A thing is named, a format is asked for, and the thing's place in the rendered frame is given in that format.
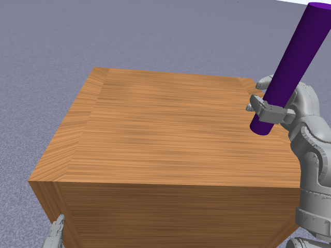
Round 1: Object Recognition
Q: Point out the left robot hand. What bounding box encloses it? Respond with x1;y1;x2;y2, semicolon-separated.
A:
42;214;65;248

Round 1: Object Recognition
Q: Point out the right robot arm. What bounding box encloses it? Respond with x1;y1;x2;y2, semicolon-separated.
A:
286;116;331;248

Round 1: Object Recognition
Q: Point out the can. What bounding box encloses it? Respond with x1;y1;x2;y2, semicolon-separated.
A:
250;2;331;135

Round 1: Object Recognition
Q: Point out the right robot hand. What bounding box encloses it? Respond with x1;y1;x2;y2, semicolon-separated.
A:
246;74;320;131

